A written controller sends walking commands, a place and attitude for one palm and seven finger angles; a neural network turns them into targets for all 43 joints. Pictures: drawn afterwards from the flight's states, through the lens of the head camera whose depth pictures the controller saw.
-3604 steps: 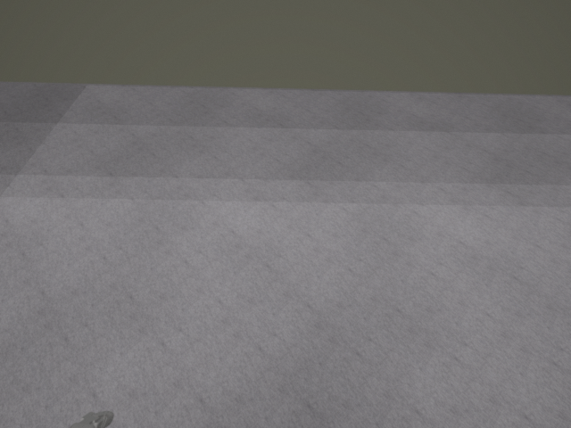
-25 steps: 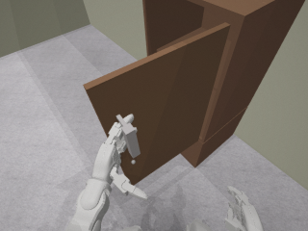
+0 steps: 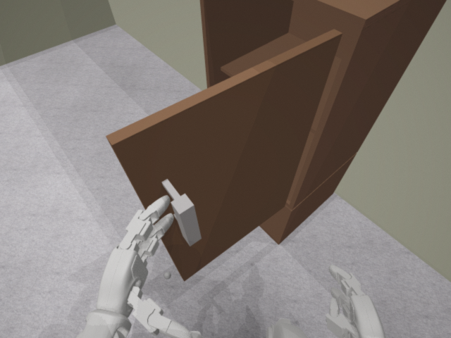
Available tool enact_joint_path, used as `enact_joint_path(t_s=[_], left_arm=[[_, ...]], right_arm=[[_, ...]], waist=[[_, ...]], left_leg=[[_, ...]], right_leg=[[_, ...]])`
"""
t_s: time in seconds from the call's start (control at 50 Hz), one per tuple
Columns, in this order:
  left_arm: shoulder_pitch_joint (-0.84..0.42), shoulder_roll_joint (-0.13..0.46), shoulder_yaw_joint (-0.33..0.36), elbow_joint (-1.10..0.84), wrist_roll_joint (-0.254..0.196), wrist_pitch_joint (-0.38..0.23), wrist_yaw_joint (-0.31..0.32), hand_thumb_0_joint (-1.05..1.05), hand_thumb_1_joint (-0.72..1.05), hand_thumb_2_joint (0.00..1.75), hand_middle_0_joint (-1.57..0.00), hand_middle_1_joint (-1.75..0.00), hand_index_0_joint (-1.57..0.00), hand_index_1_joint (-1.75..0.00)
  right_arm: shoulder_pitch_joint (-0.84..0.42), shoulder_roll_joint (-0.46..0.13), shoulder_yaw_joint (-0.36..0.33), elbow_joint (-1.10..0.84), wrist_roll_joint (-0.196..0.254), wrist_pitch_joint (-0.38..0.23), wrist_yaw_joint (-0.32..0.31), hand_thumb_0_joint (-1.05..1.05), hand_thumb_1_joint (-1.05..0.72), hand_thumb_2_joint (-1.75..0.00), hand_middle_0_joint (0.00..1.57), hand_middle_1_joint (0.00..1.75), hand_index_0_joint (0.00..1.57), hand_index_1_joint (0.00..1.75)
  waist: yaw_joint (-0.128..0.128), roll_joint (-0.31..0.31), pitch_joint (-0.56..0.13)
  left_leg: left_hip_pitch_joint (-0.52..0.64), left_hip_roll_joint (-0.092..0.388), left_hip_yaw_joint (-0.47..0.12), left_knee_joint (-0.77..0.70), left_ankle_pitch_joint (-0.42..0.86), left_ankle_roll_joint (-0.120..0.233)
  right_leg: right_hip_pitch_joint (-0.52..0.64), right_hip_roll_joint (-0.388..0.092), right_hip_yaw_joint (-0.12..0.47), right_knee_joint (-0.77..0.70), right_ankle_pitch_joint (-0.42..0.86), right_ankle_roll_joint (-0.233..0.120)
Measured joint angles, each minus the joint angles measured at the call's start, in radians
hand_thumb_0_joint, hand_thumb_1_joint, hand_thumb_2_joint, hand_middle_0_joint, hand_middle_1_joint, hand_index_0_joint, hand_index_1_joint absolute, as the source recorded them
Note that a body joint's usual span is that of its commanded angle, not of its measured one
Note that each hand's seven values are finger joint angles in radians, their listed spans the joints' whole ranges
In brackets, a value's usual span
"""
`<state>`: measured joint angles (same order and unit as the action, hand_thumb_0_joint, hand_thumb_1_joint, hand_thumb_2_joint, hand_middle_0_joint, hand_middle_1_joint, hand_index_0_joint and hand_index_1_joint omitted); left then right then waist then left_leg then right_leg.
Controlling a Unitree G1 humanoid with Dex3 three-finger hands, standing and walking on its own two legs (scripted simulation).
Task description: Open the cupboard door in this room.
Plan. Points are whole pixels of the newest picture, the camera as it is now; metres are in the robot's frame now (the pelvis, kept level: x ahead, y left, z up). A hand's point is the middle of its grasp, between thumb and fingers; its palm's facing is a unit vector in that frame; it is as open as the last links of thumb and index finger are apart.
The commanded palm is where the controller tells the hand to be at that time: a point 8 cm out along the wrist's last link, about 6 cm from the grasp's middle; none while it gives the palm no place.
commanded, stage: slide the hand sideways off the handle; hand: left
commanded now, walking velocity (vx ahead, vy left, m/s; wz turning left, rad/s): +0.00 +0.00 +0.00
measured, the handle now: (180, 212) +0.30 +0.10 +0.07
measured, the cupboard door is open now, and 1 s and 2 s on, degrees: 86 86 86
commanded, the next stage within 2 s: draw the hand back to the body in 0.40 s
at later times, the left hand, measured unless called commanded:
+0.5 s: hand (133, 301) +0.17 +0.14 +0.07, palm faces -0.07 -1.00 -0.03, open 16.3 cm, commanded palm +0.14 +0.20 +0.07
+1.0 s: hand (89, 289) +0.17 +0.18 +0.12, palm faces -0.03 -0.99 -0.10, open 16.2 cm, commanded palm +0.13 +0.24 +0.14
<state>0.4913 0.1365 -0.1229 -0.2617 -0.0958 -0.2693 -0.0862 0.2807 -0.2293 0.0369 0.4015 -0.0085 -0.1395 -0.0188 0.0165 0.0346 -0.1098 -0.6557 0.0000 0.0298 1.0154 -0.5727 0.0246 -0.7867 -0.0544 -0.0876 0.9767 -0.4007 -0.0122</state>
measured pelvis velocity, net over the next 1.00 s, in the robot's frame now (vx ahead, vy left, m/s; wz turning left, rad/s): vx -0.01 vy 0.00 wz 0.01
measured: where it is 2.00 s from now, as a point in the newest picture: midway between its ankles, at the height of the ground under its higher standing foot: outside the picture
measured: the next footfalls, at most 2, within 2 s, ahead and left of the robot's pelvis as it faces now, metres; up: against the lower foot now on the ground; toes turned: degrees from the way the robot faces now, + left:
none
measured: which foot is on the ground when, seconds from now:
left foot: down 0.00-1.00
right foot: down 0.00-1.00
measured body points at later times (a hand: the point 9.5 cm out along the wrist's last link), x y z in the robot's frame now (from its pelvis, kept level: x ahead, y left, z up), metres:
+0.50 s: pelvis -0.01 -0.01 -0.01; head +0.05 -0.01 +0.43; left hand +0.17 +0.20 +0.07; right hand +0.19 -0.23 -0.07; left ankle -0.04 +0.10 -0.68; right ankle +0.04 -0.12 -0.68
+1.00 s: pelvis -0.01 +0.00 +0.02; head +0.00 -0.01 +0.47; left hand +0.17 +0.23 +0.13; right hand +0.18 -0.22 -0.04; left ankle -0.04 +0.10 -0.68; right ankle +0.04 -0.12 -0.68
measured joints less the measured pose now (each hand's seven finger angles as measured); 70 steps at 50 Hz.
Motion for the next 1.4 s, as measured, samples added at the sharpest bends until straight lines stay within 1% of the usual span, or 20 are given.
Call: enact_joint_path(t_s=[0.14, 0.32, 0.4, 0.46, 0.52, 0.6, 0.66, 0.72, 0.8, 0.94, 1.02, 1.04, 1.08, 1.1, 1.14, 1.18, 1.22, 1.28, 1.4], left_arm=[[0.08, 0.017, 0.05, -0.046, -0.039, -0.019, -0.053, -0.01, -0.5, 0.3, -0.17, -0.31, -0.2, -0.32], [0.114, 0.044, 0.124, -0.057, -0.089, -0.025, -0.112, -0.01, -0.5, 0.3, -0.16, -0.3, -0.17, -0.31], [0.125, 0.059, 0.157, -0.051, -0.113, -0.023, -0.137, -0.01, -0.49, 0.3, -0.16, -0.3, -0.16, -0.3], [0.122, 0.066, 0.164, -0.048, -0.127, -0.026, -0.148, -0.01, -0.5, 0.3, -0.15, -0.3, -0.16, -0.3], [0.118, 0.062, 0.152, -0.057, -0.128, -0.027, -0.149, -0.01, -0.5, 0.3, -0.15, -0.3, -0.15, -0.3], [0.111, 0.068, 0.136, -0.083, -0.111, -0.003, -0.136, -0.01, -0.5, 0.3, -0.15, -0.3, -0.15, -0.3], [0.11, 0.082, 0.148, -0.106, -0.108, 0.021, -0.119, -0.01, -0.5, 0.3, -0.15, -0.3, -0.15, -0.3], [0.117, 0.088, 0.174, -0.12, -0.122, 0.041, -0.111, -0.01, -0.49, 0.3, -0.15, -0.3, -0.16, -0.3], [0.122, 0.098, 0.21, -0.121, -0.141, 0.062, -0.122, -0.01, -0.49, 0.3, -0.15, -0.3, -0.15, -0.3], [0.1, 0.121, 0.252, -0.117, -0.169, 0.101, -0.155, -0.01, -0.49, 0.3, -0.15, -0.3, -0.15, -0.3], [0.087, 0.132, 0.286, -0.117, -0.186, 0.122, -0.172, -0.01, -0.46, 0.32, -0.16, -0.3, -0.16, -0.3], [0.086, 0.145, 0.287, -0.126, -0.148, 0.136, -0.141, -0.01, -0.45, 0.32, -0.16, -0.3, -0.16, -0.3], [0.099, 0.166, 0.283, -0.156, -0.07, 0.17, -0.037, -0.01, -0.41, 0.34, -0.16, -0.3, -0.16, -0.3], [0.107, 0.168, 0.281, -0.167, -0.041, 0.184, 0.012, -0.01, -0.39, 0.35, -0.16, -0.3, -0.16, -0.3], [0.121, 0.166, 0.278, -0.18, 0.003, 0.204, 0.087, -0.01, -0.34, 0.37, -0.16, -0.3, -0.16, -0.3], [0.127, 0.164, 0.278, -0.182, 0.032, 0.213, 0.137, -0.01, -0.28, 0.39, -0.16, -0.3, -0.17, -0.3], [0.125, 0.162, 0.278, -0.177, 0.051, 0.217, 0.168, -0.01, -0.22, 0.42, -0.17, -0.3, -0.17, -0.3], [0.11, 0.162, 0.284, -0.165, 0.069, 0.218, 0.195, -0.01, -0.12, 0.46, -0.17, -0.3, -0.17, -0.3], [0.079, 0.172, 0.316, -0.16, 0.08, 0.208, 0.206, 0.0, 0.08, 0.55, -0.18, -0.3, -0.18, -0.3]], right_arm=[[-0.005, -0.004, -0.014, -0.013, 0.01, 0.005, -0.007, 0.01, -0.9, -0.9, 0.21, 0.29, 0.21, 0.3], [-0.014, -0.007, -0.023, -0.017, 0.022, 0.009, -0.023, 0.01, -0.9, -0.9, 0.21, 0.29, 0.21, 0.3], [-0.016, -0.008, -0.022, -0.014, 0.027, 0.01, -0.03, 0.02, -0.9, -0.9, 0.21, 0.29, 0.21, 0.3], [-0.015, -0.013, -0.02, -0.012, 0.029, 0.001, -0.033, 0.02, -0.9, -0.9, 0.21, 0.29, 0.21, 0.3], [-0.012, -0.016, -0.019, -0.012, 0.029, -0.009, -0.031, 0.02, -0.9, -0.9, 0.21, 0.29, 0.21, 0.3], [-0.006, -0.013, -0.019, -0.014, 0.032, -0.007, -0.031, 0.02, -0.9, -0.9, 0.21, 0.29, 0.21, 0.3], [0.001, -0.006, -0.014, -0.012, 0.037, -0.002, -0.034, 0.02, -0.9, -0.9, 0.21, 0.29, 0.21, 0.3], [0.009, -0.001, -0.007, -0.007, 0.042, -0.003, -0.036, 0.02, -0.9, -0.9, 0.21, 0.29, 0.21, 0.3], [0.016, -0.001, 0.004, 0.007, 0.047, -0.011, -0.041, 0.02, -0.9, -0.9, 0.21, 0.29, 0.21, 0.3], [0.013, -0.017, 0.015, 0.041, 0.052, -0.055, -0.049, 0.02, -0.9, -0.9, 0.21, 0.3, 0.21, 0.3], [0.005, -0.019, 0.015, 0.067, 0.056, -0.079, -0.051, 0.02, -0.9, -0.9, 0.21, 0.3, 0.21, 0.3], [0.006, -0.016, 0.012, 0.072, 0.05, -0.08, -0.056, 0.02, -0.9, -0.9, 0.21, 0.3, 0.21, 0.3], [0.002, -0.008, 0.008, 0.083, 0.036, -0.073, -0.069, 0.02, -0.9, -0.9, 0.21, 0.3, 0.21, 0.3], [-0.001, -0.006, 0.006, 0.087, 0.032, -0.069, -0.074, 0.02, -0.9, -0.9, 0.21, 0.3, 0.21, 0.3], [-0.004, -0.002, 0.004, 0.096, 0.026, -0.06, -0.081, 0.02, -0.9, -0.9, 0.21, 0.3, 0.21, 0.3], [-0.007, 0.0, 0.004, 0.111, 0.021, -0.053, -0.085, 0.02, -0.9, -0.9, 0.21, 0.29, 0.21, 0.3], [-0.008, -0.001, 0.005, 0.126, 0.017, -0.049, -0.087, 0.02, -0.9, -0.9, 0.21, 0.29, 0.21, 0.3], [-0.013, -0.003, 0.008, 0.152, 0.012, -0.048, -0.087, 0.02, -0.9, -0.9, 0.21, 0.29, 0.21, 0.3], [-0.031, 0.001, 0.011, 0.192, 0.003, -0.048, -0.074, 0.02, -0.9, -0.9, 0.21, 0.3, 0.21, 0.3]], waist=[[0.007, 0.004, -0.009], [0.014, 0.005, -0.017], [0.013, 0.006, -0.017], [0.011, 0.008, -0.015], [0.008, 0.008, -0.016], [0.007, 0.009, -0.014], [0.006, 0.012, -0.014], [0.004, 0.019, -0.016], [0.005, 0.023, -0.016], [0.014, 0.029, -0.002], [0.018, 0.029, 0.002], [0.025, 0.025, 0.001], [0.031, 0.021, 0.01], [0.031, 0.023, 0.017], [0.031, 0.026, 0.03], [0.035, 0.026, 0.043], [0.039, 0.026, 0.056], [0.046, 0.025, 0.075], [0.053, 0.026, 0.099]], left_leg=[[-0.022, 0.005, -0.01, 0.03, -0.019, -0.004], [-0.049, 0.011, -0.021, 0.069, -0.032, -0.01], [-0.054, 0.016, -0.027, 0.078, -0.033, -0.011], [-0.06, 0.017, -0.032, 0.088, -0.034, -0.012], [-0.063, 0.017, -0.033, 0.095, -0.034, -0.01], [-0.05, 0.016, -0.028, 0.091, -0.031, -0.008], [-0.023, 0.016, -0.024, 0.071, -0.023, -0.007], [0.01, 0.017, -0.021, 0.042, -0.012, -0.006], [0.052, 0.017, -0.02, 0.003, 0.004, -0.005], [0.119, 0.018, -0.026, -0.051, 0.025, -0.003], [0.164, 0.018, -0.026, -0.088, 0.037, -0.003], [0.18, 0.019, -0.022, -0.102, 0.041, -0.002], [0.222, 0.02, -0.015, -0.141, 0.053, 0.0], [0.245, 0.02, -0.013, -0.162, 0.061, 0.0], [0.288, 0.019, -0.011, -0.206, 0.078, 0.002], [0.329, 0.016, -0.007, -0.25, 0.095, 0.004], [0.37, 0.012, -0.005, -0.293, 0.112, 0.006], [0.426, 0.004, -0.001, -0.353, 0.135, 0.01], [0.523, -0.006, 0.007, -0.462, 0.176, 0.013]], right_leg=[[-0.018, 0.002, -0.009, 0.026, -0.018, -0.003], [-0.04, 0.006, -0.02, 0.054, -0.028, -0.01], [-0.04, 0.01, -0.026, 0.056, -0.026, -0.012], [-0.04, 0.011, -0.031, 0.058, -0.024, -0.013], [-0.042, 0.01, -0.032, 0.061, -0.022, -0.012], [-0.03, 0.01, -0.027, 0.057, -0.017, -0.01], [-0.005, 0.012, -0.023, 0.038, -0.009, -0.009], [0.029, 0.014, -0.021, 0.009, 0.002, -0.007], [0.072, 0.018, -0.021, -0.031, 0.018, -0.004], [0.147, 0.021, -0.026, -0.092, 0.039, -0.001], [0.193, 0.024, -0.028, -0.131, 0.051, 0.001], [0.207, 0.026, -0.024, -0.143, 0.055, 0.001], [0.245, 0.03, -0.017, -0.177, 0.066, 0.003], [0.268, 0.031, -0.016, -0.198, 0.074, 0.005], [0.311, 0.033, -0.013, -0.241, 0.09, 0.007], [0.352, 0.033, -0.01, -0.282, 0.105, 0.009], [0.39, 0.031, -0.008, -0.32, 0.119, 0.012], [0.443, 0.027, -0.004, -0.37, 0.136, 0.017], [0.528, 0.023, 0.004, -0.456, 0.165, 0.025]])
